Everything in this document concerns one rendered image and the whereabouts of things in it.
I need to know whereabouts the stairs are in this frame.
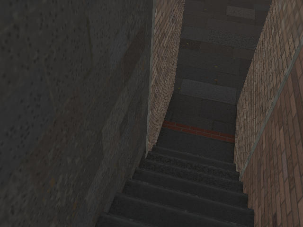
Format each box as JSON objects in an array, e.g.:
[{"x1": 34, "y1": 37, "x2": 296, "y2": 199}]
[{"x1": 95, "y1": 146, "x2": 254, "y2": 227}]

